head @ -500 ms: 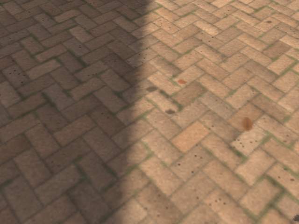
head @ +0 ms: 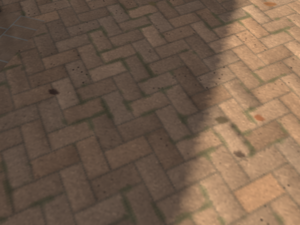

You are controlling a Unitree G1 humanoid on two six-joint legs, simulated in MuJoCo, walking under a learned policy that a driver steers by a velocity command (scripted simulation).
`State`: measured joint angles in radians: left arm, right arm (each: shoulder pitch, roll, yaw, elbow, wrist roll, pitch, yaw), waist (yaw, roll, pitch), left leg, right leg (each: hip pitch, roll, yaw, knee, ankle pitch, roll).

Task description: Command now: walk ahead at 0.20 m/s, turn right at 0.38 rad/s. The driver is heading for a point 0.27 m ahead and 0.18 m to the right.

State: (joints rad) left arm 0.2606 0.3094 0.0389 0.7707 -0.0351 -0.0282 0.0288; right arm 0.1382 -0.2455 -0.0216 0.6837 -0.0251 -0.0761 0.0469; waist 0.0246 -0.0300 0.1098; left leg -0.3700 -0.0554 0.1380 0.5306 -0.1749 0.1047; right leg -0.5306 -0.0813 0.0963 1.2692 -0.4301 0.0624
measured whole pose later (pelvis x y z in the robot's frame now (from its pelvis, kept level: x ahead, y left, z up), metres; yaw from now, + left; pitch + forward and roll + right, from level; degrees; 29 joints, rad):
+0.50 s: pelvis +0.12 -0.05 +0.01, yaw -18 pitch +2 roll +2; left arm 0.18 0.30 0.06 0.60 0.00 0.01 0.01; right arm 0.06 -0.32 -0.08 0.76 0.01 0.03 -0.01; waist 0.02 0.02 0.08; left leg -0.48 0.03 0.03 1.13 -0.50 -0.04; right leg -0.35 0.00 -0.04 0.52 -0.21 -0.06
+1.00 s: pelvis +0.18 -0.02 +0.01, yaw -21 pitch -1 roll -1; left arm 0.17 0.24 0.04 0.80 0.02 0.02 0.02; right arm 0.15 -0.22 -0.02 0.90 -0.01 -0.02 -0.01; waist 0.01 -0.01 0.03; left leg -0.20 0.02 0.02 0.52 -0.30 0.00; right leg -0.22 -0.01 0.02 0.50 -0.26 0.02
